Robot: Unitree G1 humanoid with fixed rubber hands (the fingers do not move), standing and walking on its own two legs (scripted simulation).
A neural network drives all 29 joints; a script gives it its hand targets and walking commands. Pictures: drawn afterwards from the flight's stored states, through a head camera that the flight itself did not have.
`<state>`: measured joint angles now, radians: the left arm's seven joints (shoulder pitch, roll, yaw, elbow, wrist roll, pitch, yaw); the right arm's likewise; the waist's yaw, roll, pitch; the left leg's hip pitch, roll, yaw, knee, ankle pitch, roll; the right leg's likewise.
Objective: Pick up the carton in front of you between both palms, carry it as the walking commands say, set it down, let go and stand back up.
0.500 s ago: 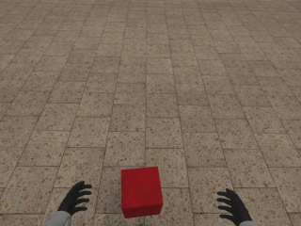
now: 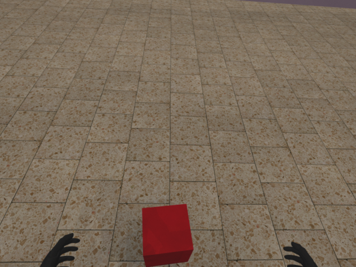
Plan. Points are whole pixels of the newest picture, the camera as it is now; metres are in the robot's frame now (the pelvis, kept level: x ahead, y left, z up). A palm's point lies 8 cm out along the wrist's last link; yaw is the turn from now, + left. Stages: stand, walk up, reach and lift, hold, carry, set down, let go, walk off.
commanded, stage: stand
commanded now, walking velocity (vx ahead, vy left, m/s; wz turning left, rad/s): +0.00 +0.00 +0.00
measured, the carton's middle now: (165, 236) +0.37 +0.03 -0.65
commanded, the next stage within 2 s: none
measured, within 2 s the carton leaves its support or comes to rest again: neither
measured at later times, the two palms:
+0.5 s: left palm out of the picture +0.11 +0.30 -0.09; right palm out of the picture +0.11 -0.30 -0.08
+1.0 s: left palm out of the picture +0.07 +0.30 -0.10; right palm out of the picture +0.07 -0.31 -0.09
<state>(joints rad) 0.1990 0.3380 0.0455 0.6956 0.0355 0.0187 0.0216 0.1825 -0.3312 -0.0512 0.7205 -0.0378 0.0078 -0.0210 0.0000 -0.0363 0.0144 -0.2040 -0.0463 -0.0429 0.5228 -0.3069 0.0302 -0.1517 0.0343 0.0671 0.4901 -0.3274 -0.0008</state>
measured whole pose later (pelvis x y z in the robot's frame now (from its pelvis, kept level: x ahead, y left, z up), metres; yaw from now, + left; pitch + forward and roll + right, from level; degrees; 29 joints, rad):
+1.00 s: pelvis -0.02 +0.00 +0.01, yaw +0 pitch -3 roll +0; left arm 0.15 0.38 0.01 0.97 0.02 -0.01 0.02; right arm 0.13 -0.37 -0.01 1.00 -0.02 -0.01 -0.02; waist 0.00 -0.02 0.03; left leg -0.12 -0.04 -0.04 0.36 -0.20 0.03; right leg -0.08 0.03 0.07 0.35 -0.22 0.00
